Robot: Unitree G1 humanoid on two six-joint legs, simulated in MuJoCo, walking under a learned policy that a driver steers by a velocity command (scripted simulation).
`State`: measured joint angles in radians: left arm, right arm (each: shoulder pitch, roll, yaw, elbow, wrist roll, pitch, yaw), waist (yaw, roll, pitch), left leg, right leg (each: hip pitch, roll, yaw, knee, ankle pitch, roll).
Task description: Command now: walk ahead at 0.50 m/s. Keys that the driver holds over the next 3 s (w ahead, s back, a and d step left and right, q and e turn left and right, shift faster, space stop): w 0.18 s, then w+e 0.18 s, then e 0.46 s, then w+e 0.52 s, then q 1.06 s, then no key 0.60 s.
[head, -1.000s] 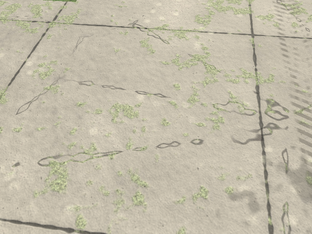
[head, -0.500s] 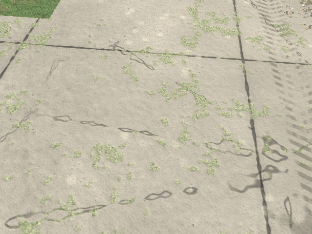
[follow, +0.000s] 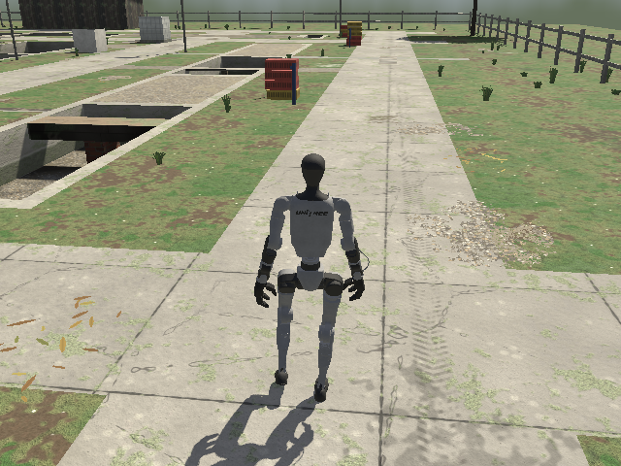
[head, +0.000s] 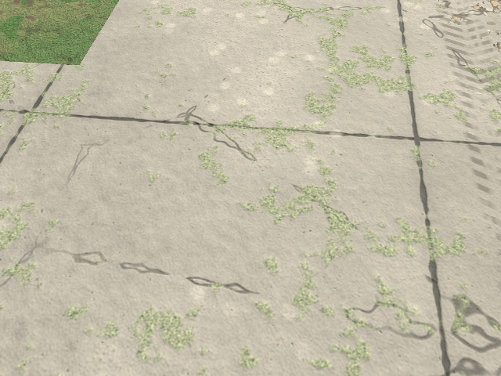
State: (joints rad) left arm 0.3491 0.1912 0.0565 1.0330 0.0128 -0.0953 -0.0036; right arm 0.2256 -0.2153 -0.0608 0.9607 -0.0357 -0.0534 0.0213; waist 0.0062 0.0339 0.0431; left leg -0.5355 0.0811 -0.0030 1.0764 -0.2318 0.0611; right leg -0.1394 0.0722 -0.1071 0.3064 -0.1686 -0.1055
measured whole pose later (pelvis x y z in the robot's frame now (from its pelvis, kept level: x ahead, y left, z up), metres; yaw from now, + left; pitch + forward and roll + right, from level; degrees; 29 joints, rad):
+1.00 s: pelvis +0.36 +0.00 -0.01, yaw -24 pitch +1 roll +1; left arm 0.23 0.24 0.08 0.83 0.01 0.02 0.00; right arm 0.19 -0.25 -0.07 0.82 -0.04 0.00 0.01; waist 0.01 0.03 0.03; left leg -0.48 0.07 0.02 1.05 -0.37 -0.02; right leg -0.31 0.08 -0.02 0.45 -0.16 -0.11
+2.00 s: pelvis +0.57 -0.07 +0.00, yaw -23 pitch +0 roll +0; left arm 0.19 0.24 0.03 0.74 0.03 0.00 0.04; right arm 0.22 -0.30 -0.08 0.76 -0.02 0.08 0.03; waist -0.01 0.03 0.06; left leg -0.47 0.00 0.00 1.00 -0.41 -0.03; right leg -0.25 -0.02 -0.13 0.41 -0.17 -0.05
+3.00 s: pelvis +0.57 -0.06 +0.00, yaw -3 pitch -2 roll +0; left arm 0.17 0.23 0.00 0.81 0.01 0.01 0.01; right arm 0.22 -0.26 -0.02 0.84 -0.01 0.03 -0.01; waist 0.00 0.01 0.04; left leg -0.14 -0.03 -0.08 0.43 -0.26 0.00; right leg -0.18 0.03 0.00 0.44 -0.24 -0.04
